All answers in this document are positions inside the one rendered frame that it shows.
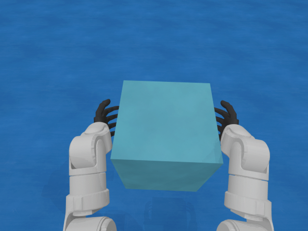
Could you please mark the carton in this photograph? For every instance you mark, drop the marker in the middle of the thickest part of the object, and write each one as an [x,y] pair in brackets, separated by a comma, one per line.
[166,136]

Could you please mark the right robot hand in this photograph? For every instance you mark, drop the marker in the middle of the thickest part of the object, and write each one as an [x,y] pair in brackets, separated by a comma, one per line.
[230,117]

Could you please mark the right robot upper arm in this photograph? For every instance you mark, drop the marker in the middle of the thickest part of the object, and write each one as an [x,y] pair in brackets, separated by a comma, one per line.
[235,225]

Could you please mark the left robot hand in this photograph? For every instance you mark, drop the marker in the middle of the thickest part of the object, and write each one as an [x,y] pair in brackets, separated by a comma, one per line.
[101,114]

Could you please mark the left robot upper arm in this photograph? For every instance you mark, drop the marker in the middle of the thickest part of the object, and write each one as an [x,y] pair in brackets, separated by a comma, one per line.
[92,224]

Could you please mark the right robot forearm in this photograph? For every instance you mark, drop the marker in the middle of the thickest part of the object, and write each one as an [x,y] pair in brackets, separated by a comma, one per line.
[247,194]

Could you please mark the left robot forearm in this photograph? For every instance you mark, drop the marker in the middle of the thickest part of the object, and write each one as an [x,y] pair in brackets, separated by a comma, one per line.
[87,167]

